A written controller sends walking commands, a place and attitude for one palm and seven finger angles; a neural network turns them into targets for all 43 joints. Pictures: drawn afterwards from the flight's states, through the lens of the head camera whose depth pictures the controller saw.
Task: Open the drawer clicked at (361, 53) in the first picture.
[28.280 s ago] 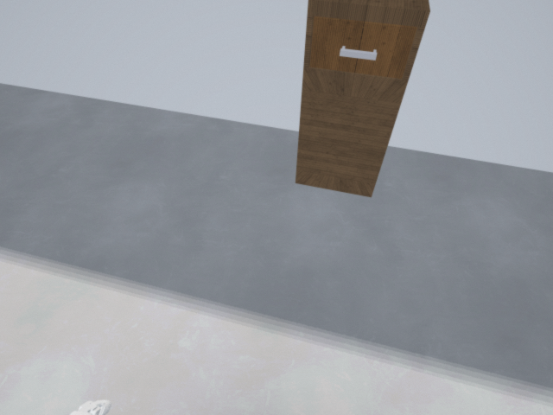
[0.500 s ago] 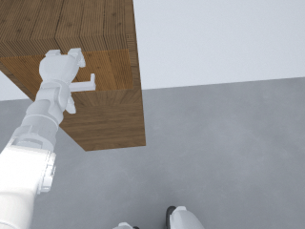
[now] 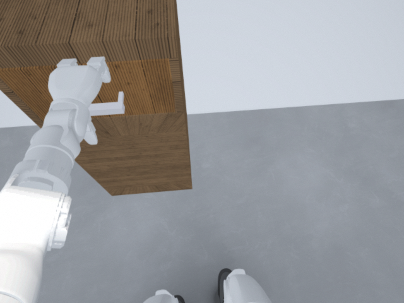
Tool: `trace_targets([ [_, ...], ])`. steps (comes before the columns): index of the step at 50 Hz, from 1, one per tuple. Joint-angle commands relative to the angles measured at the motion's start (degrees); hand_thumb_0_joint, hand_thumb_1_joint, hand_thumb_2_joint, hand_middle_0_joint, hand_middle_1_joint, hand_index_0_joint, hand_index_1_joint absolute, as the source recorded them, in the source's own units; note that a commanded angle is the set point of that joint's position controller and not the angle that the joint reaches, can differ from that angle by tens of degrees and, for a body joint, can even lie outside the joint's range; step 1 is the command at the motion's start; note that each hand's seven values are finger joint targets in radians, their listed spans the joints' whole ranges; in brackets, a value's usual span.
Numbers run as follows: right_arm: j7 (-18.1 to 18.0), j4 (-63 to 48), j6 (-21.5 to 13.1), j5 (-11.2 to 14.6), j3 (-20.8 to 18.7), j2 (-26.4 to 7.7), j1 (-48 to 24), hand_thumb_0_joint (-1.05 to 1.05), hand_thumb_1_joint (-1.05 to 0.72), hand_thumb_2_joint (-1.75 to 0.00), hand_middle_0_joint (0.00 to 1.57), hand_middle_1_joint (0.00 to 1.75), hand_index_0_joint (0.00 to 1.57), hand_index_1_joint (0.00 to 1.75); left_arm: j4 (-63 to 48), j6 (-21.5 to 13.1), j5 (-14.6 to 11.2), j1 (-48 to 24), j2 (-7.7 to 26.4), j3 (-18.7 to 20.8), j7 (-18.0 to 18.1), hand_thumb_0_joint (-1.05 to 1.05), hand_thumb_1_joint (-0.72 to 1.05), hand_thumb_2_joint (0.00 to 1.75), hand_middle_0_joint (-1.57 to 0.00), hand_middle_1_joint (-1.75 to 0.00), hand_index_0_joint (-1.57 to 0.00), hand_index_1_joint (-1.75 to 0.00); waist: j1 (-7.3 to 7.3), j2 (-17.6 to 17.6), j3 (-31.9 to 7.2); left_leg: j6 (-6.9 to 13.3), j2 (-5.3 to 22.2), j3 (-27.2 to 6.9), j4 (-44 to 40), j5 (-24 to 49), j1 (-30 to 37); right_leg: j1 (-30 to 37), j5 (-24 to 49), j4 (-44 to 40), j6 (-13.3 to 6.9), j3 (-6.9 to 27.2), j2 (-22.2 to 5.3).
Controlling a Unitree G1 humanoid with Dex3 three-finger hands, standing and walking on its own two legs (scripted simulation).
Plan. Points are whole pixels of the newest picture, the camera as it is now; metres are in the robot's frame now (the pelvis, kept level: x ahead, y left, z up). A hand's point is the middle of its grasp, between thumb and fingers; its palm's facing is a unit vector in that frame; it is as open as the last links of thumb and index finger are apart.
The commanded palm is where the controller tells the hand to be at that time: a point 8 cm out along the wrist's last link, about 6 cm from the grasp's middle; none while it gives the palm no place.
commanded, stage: move the hooked fingers above the handle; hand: left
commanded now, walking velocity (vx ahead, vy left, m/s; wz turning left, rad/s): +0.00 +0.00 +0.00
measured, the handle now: (96, 103) +0.56 +0.21 -0.01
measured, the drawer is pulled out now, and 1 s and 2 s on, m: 0.00 0.00 0.00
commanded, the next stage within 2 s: none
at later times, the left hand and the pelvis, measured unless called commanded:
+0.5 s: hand (88, 102) +0.52 +0.20 +0.05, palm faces -0.02 +0.00 -1.00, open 13.6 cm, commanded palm +0.51 +0.24 +0.09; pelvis -0.01 +0.00 -0.01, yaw +0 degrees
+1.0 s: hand (88, 102) +0.52 +0.20 +0.05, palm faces -0.01 +0.01 -1.00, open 13.6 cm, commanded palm +0.51 +0.23 +0.09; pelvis -0.02 +0.00 -0.01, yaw +0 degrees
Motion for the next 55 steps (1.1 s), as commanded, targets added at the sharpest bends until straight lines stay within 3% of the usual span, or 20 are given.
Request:
trace_targets([
  [1, -1.2, -2.9, -1.1, 0.0, -3.0, -9.1, 8.1, 0.00, -0.90, -0.90, 0.20, 0.30, 0.20, 0.30, -6.2, 4.2, -1.1, -28.0, 22.1, 5.2, 1.0, 0.00, -0.50, 0.30, -0.30, -1.20, -0.30, -1.20, -1.72, -3.4, -22.9, 0.7, -2.9, -4.4, -5.9, 3.1, -0.8, 22.4, -0.5, -4.8, 1.3, 5.6, 2.2],
  [3, -1.1, -3.0, -1.1, -0.1, -2.8, -9.3, 8.3, 0.00, -0.90, -0.90, 0.20, 0.30, 0.20, 0.30, -6.2, 4.1, -1.0, -27.4, 24.2, 6.1, 0.9, 0.00, -0.50, 0.30, -0.30, -1.20, -0.30, -1.20, -0.82, -1.4, -24.5, 0.7, -3.1, -4.2, -5.8, 2.7, -1.1, 23.1, -1.0, -4.4, 1.2, 5.8, 2.0],
  [6, -1.3, -3.2, -1.1, -0.2, -3.0, -9.1, 8.5, 0.00, -0.90, -0.90, 0.20, 0.30, 0.20, 0.30, -6.6, 3.7, -1.2, -28.1, 23.5, 6.2, 0.8, 0.00, -0.50, 0.30, -0.30, -1.20, -0.30, -1.20, -1.36, -3.0, -25.1, 0.8, -3.0, -4.5, -5.3, 3.7, -0.8, 23.1, 0.2, -4.2, 1.2, 5.7, 2.2],
  [8, -1.1, -3.2, -1.1, -0.2, -2.8, -9.3, 8.4, 0.00, -0.90, -0.90, 0.20, 0.30, 0.20, 0.30, -6.3, 3.5, -1.3, -27.4, 24.1, 6.3, 0.6, 0.00, -0.50, 0.30, -0.30, -1.20, -0.30, -1.20, -0.81, -1.4, -24.6, 0.7, -3.0, -4.3, -5.4, 2.2, -1.6, 23.0, -1.2, -4.4, 1.3, 6.1, 1.9],
  [11, -1.3, -3.6, -1.2, 0.0, -2.8, -9.2, 8.0, 0.00, -0.90, -0.90, 0.20, 0.30, 0.20, 0.30, -6.1, 3.1, -1.6, -26.5, 24.1, 6.4, 0.3, 0.00, -0.50, 0.30, -0.30, -1.20, -0.30, -1.20, -1.01, -3.5, -24.4, 0.8, -3.1, -4.3, -5.2, 1.2, -2.7, 23.7, -2.0, -4.7, 1.3, 6.4, 1.9],
  [14, -1.3, -3.3, -1.4, -0.1, -2.7, -9.5, 8.6, 0.00, -0.90, -0.90, 0.20, 0.30, 0.20, 0.30, -6.4, 2.7, -1.5, -27.2, 24.4, 6.3, 0.4, 0.00, -0.50, 0.30, -0.30, -1.20, -0.30, -1.20, -1.01, -1.7, -23.8, 0.7, -2.9, -4.4, -5.4, 0.4, -2.5, 22.0, -3.4, -4.6, 1.3, 6.1, 1.9],
  [17, -1.4, -3.4, -1.4, -0.1, -2.7, -9.7, 8.7, 0.00, -0.90, -0.90, 0.20, 0.30, 0.20, 0.30, -6.3, 2.4, -1.6, -26.6, 26.4, 7.5, 0.5, 0.00, -0.50, 0.30, -0.30, -1.20, -0.30, -1.20, -0.81, -3.6, -25.2, 0.8, -2.9, -4.3, -5.0, 0.0, -3.7, 23.9, -3.4, -4.5, 1.4, 6.7, 1.7],
  [24, -1.7, -3.3, -1.6, 0.3, -2.3, -9.9, 8.5, 0.00, -0.90, -0.90, 0.20, 0.30, 0.20, 0.30, -4.2, 2.9, -2.0, -26.1, 26.1, 6.3, 0.2, 0.00, -0.50, 0.30, -0.30, -1.20, -0.30, -1.20, -1.22, -3.7, -22.1, 0.7, -3.0, -4.1, -5.1, -3.3, -5.7, 22.0, -7.1, -5.3, 1.5, 6.9, 1.5],
  [27, -2.0, -3.3, -1.4, 0.3, -2.2, -10.0, 8.7, 0.00, -0.90, -0.90, 0.20, 0.30, 0.20, 0.30, -5.3, 2.8, -1.7, -26.8, 27.9, 7.1, 0.2, 0.00, -0.50, 0.30, -0.30, -1.20, -0.30, -1.20, -0.96, -3.3, -24.1, 0.7, -3.0, -4.2, -4.7, -2.3, -5.5, 22.7, -6.0, -4.6, 1.4, 6.9, 1.5],
  [28, -1.9, -3.4, -1.4, 0.4, -2.2, -9.8, 8.5, 0.00, -0.90, -0.90, 0.20, 0.30, 0.20, 0.30, -4.0, 3.1, -2.0, -25.8, 26.3, 6.1, 0.1, 0.00, -0.50, 0.30, -0.30, -1.20, -0.30, -1.20, -1.08, -3.2, -23.1, 0.7, -3.1, -4.1, -4.8, -3.0, -5.8, 22.1, -6.7, -4.8, 1.4, 6.9, 1.6],
  [30, -2.0, -3.3, -1.5, 0.4, -2.0, -10.0, 8.5, 0.00, -0.90, -0.90, 0.20, 0.30, 0.20, 0.30, -3.6, 3.3, -2.2, -25.8, 26.3, 6.1, 0.0, 0.00, -0.50, 0.30, -0.30, -1.20, -0.30, -1.20, -1.44, -4.0, -21.9, 0.7, -3.1, -4.1, -4.8, -3.4, -6.0, 21.3, -7.2, -5.0, 1.5, 6.6, 1.7],
  [31, -2.1, -3.6, -1.5, 0.6, -2.1, -9.8, 8.5, 0.00, -0.90, -0.90, 0.20, 0.30, 0.20, 0.30, -4.9, 2.9, -2.1, -27.4, 26.2, 6.0, 0.0, 0.00, -0.50, 0.30, -0.30, -1.20, -0.30, -1.20, -1.73, -4.2, -23.2, 0.8, -3.0, -4.4, -4.6, -2.6, -5.3, 21.6, -6.3, -4.7, 1.4, 6.7, 1.8],
  [33, -2.0, -3.5, -1.5, 0.4, -2.0, -9.9, 8.6, 0.00, -0.90, -0.90, 0.20, 0.30, 0.20, 0.30, -4.6, 3.1, -1.7, -26.9, 26.6, 6.1, 0.0, 0.00, -0.50, 0.30, -0.30, -1.20, -0.30, -1.20, -1.03, -1.5, -23.4, 0.6, -3.1, -4.5, -4.8, -3.0, -5.0, 20.5, -7.0, -4.3, 1.3, 6.3, 1.8],
  [36, -1.9, -3.5, -1.6, 0.2, -2.1, -9.8, 8.8, 0.00, -0.90, -0.90, 0.20, 0.30, 0.20, 0.30, -3.0, 3.4, -1.9, -26.9, 24.2, 5.3, 0.1, 0.00, -0.50, 0.30, -0.30, -1.20, -0.30, -1.20, -2.06, -3.7, -22.1, 0.8, -2.9, -4.8, -4.5, -2.8, -4.6, 18.9, -6.9, -4.3, 1.4, 5.8, 2.1],
  [38, -1.8, -3.4, -1.7, 0.1, -2.1, -10.1, 9.3, 0.00, -0.90, -0.90, 0.20, 0.30, 0.20, 0.30, -3.0, 3.4, -1.5, -27.4, 25.1, 5.6, 0.2, 0.00, -0.50, 0.30, -0.30, -1.20, -0.30, -1.20, -1.69, -2.8, -23.1, 0.8, -3.1, -4.9, -4.5, -2.7, -4.8, 19.0, -6.9, -4.0, 1.4, 5.7, 2.1],
  [46, -1.7, -3.3, -2.0, 0.1, -2.0, -9.9, 9.6, 0.00, -0.90, -0.90, 0.20, 0.30, 0.20, 0.30, -2.4, 4.0, -1.1, -29.9, 23.5, 4.4, 0.4, 0.00, -0.50, 0.30, -0.30, -1.20, -0.30, -1.20, -3.04, -3.3, -22.8, 0.9, -2.9, -5.3, -3.9, -3.7, -4.9, 17.2, -7.7, -3.7, 1.4, 5.5, 2.3],
  [48, -1.5, -3.1, -2.1, -0.1, -2.2, -10.0, 10.1, 0.00, -0.90, -0.90, 0.20, 0.30, 0.20, 0.30, -2.9, 4.1, -1.1, -29.9, 23.9, 4.8, 0.6, 0.00, -0.50, 0.30, -0.30, -1.20, -0.30, -1.20, -2.66, -1.4, -23.2, 0.8, -2.9, -5.2, -4.0, -3.4, -4.3, 17.0, -7.4, -3.5, 1.4, 5.5, 2.2],
  [52, -1.5, -3.1, -2.0, -0.1, -2.1, -9.9, 10.1, 0.00, -0.90, -0.90, 0.20, 0.30, 0.20, 0.30, -2.6, 4.1, -1.1, -30.1, 23.9, 4.6, 0.3, 0.00, -0.50, 0.30, -0.30, -1.20, -0.30, -1.20, -2.89, -2.3, -22.9, 0.8, -2.8, -5.3, -3.9, -3.3, -4.9, 17.4, -7.2, -3.6, 1.4, 5.6, 2.2],
  [54, -1.4, -3.2, -2.0, -0.1, -2.0, -10.0, 10.0, 0.00, -0.90, -0.90, 0.20, 0.30, 0.20, 0.30, -3.2, 3.9, -1.2, -29.3, 25.5, 5.9, 0.2, 0.00, -0.50, 0.30, -0.30, -1.20, -0.30, -1.20, -1.92, -1.6, -23.6, 0.8, -3.0, -5.2, -3.8, -3.2, -5.0, 18.2, -7.4, -3.5, 1.3, 5.7, 2.2],
  [55, -1.4, -3.2, -1.9, -0.1, -2.0, -9.9, 9.9, 0.00, -0.90, -0.90, 0.20, 0.30, 0.20, 0.30, -2.6, 4.0, -1.1, -29.0, 24.4, 5.1, 0.1, 0.00, -0.50, 0.30, -0.30, -1.20, -0.30, -1.20, -2.24, -1.6, -23.0, 0.8, -2.9, -5.3, -4.0, -3.4, -5.0, 17.6, -7.5, -3.5, 1.3, 5.5, 2.3],
])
